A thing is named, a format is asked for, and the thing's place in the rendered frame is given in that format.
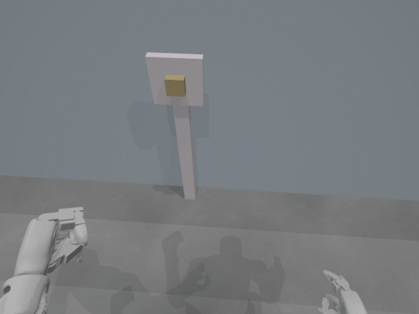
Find robot right hand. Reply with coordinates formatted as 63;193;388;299
318;270;368;314

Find panel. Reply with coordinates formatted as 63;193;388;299
145;52;204;200

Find robot left hand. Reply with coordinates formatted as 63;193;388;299
14;207;88;277

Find left robot forearm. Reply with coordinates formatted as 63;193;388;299
0;273;50;314

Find button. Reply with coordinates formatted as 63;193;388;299
164;75;186;97

